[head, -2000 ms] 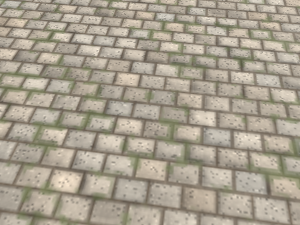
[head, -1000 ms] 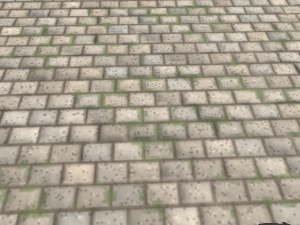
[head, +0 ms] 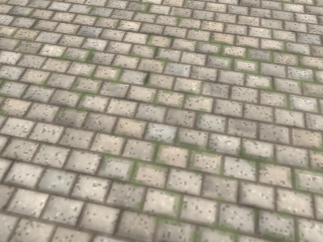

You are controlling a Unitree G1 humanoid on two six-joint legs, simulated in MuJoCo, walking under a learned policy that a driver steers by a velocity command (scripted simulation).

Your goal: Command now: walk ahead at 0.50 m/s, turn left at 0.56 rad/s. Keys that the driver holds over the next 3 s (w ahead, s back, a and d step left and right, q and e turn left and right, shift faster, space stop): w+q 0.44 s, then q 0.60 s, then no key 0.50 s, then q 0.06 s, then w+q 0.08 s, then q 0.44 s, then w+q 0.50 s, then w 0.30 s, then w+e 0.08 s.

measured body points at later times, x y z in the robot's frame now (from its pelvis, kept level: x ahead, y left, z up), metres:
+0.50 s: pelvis +0.27 +0.00 +0.01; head +0.31 +0.01 +0.46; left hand +0.44 +0.28 -0.07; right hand +0.31 -0.29 -0.11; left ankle +0.10 +0.05 -0.71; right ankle +0.44 -0.07 -0.71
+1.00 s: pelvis +0.38 +0.04 +0.01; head +0.39 +0.07 +0.46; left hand +0.29 +0.31 -0.12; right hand +0.67 -0.07 -0.08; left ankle +0.35 +0.13 -0.72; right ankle +0.44 -0.07 -0.71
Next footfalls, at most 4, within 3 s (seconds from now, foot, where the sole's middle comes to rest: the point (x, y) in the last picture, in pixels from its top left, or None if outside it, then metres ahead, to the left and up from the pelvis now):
0.52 right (186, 233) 0.48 -0.06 -0.75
1.00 left None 0.39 0.16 -0.75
1.42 right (177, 232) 0.49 -0.02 -0.75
1.88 left None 0.38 0.19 -0.75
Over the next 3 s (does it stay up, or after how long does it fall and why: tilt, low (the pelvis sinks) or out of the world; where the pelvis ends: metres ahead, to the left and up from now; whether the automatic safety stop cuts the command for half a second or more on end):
stays up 0.51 0.41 0.01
